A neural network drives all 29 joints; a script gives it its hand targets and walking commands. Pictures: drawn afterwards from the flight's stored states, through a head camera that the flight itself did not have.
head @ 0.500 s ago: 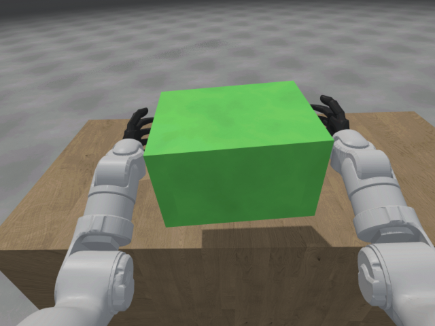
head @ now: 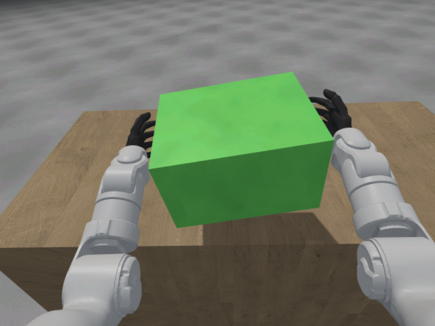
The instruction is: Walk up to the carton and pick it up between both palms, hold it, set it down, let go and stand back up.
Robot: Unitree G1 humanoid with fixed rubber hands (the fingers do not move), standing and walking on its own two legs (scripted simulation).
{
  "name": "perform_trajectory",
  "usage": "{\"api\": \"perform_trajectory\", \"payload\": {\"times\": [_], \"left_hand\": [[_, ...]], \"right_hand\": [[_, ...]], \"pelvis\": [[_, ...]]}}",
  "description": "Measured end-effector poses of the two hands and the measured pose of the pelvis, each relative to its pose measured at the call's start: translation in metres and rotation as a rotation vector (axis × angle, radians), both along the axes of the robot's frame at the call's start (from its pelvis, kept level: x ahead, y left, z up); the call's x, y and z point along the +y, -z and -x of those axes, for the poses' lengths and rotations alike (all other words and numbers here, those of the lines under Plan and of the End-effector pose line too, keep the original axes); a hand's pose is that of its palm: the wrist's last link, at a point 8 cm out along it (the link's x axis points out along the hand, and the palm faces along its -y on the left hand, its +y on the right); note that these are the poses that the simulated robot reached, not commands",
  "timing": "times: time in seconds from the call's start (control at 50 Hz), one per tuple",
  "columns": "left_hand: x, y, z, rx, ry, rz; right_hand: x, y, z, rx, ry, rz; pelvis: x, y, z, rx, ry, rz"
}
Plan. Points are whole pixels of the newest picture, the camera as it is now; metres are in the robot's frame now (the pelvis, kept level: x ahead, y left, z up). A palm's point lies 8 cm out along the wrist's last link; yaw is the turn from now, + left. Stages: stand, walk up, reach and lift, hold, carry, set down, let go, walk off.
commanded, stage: set down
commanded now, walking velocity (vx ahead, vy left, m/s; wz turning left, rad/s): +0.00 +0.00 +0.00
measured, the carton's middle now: (235, 148) +0.42 +0.00 +0.15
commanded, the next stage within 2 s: none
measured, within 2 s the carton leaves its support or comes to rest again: neither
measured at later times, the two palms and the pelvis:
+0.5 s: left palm (144, 161) +0.39 +0.18 +0.15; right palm (333, 136) +0.42 -0.19 +0.18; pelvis +0.01 +0.00 +0.00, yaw +0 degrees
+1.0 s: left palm (153, 169) +0.40 +0.17 +0.12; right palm (333, 145) +0.43 -0.20 +0.15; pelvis +0.02 -0.01 +0.00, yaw +0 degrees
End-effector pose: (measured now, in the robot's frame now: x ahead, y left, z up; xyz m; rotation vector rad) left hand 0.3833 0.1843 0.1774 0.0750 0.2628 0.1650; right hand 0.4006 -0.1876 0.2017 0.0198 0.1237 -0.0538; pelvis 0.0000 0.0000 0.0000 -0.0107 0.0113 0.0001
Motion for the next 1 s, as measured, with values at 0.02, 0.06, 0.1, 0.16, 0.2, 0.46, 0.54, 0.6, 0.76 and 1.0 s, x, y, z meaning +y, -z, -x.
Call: {"api": "perform_trajectory", "payload": {"times": [0.02,0.06,0.1,0.16,0.2,0.46,0.54,0.6,0.76,1.0], "left_hand": [[0.000,0.002,-0.001,0.002,-0.002,0.000],[-0.001,0.006,-0.003,0.006,-0.006,0.000],[-0.002,0.010,-0.004,0.009,-0.011,0.001],[-0.004,0.016,-0.004,0.013,-0.019,0.004],[-0.004,0.019,-0.005,0.016,-0.024,0.006],[-0.005,0.029,-0.007,0.032,-0.030,0.009],[-0.005,0.032,-0.007,0.031,-0.029,0.009],[-0.006,0.034,-0.008,0.030,-0.029,0.011],[-0.009,0.047,-0.010,0.046,-0.026,0.015],[-0.015,0.062,-0.018,0.053,-0.023,0.013]], "right_hand": [[0.000,0.001,-0.002,0.001,-0.002,-0.001],[-0.001,0.004,-0.005,0.004,-0.006,-0.002],[-0.002,0.006,-0.009,0.007,-0.010,-0.003],[-0.003,0.008,-0.013,0.010,-0.017,-0.004],[-0.003,0.010,-0.015,0.013,-0.020,-0.006],[-0.004,0.022,-0.019,0.029,-0.023,-0.010],[-0.004,0.023,-0.019,0.028,-0.023,-0.010],[-0.004,0.025,-0.020,0.026,-0.023,-0.010],[-0.007,0.038,-0.021,0.044,-0.021,-0.030],[-0.014,0.052,-0.028,0.048,-0.017,-0.051]], "pelvis": [[0.000,0.000,-0.001,0.001,0.000,-0.001],[-0.001,0.000,-0.003,0.004,0.000,-0.002],[-0.002,-0.001,-0.006,0.007,0.000,-0.002],[-0.003,-0.001,-0.009,0.012,0.001,-0.002],[-0.004,-0.001,-0.011,0.015,0.002,-0.002],[-0.005,-0.001,-0.015,0.020,0.003,-0.002],[-0.005,-0.001,-0.015,0.020,0.003,-0.002],[-0.005,-0.001,-0.015,0.020,0.003,-0.002],[-0.005,-0.001,-0.016,0.021,0.003,-0.002],[-0.007,-0.001,-0.022,0.029,0.004,-0.002]]}}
